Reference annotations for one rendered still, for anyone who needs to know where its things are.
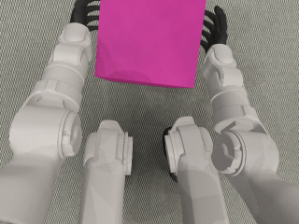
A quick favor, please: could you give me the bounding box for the robot right upper arm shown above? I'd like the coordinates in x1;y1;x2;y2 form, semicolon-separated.
210;130;299;224

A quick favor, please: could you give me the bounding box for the robot right forearm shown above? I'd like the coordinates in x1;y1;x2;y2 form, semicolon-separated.
201;44;279;154

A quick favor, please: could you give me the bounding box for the robot left upper arm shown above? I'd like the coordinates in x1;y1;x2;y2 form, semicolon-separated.
0;105;82;224

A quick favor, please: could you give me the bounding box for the robot right hand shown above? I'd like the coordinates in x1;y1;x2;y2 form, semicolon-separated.
200;5;228;53

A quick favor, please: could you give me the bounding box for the carton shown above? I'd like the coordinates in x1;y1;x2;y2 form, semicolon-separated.
94;0;206;89

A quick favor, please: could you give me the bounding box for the robot left forearm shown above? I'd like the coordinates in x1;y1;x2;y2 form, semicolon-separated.
9;22;93;150

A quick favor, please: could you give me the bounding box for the robot left hand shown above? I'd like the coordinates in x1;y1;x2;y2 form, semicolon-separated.
69;0;101;32

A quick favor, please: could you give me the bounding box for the right robot foot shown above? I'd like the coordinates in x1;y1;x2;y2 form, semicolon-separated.
163;126;178;182

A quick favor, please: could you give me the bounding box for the right robot thigh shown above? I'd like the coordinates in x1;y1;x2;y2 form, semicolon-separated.
164;123;230;224

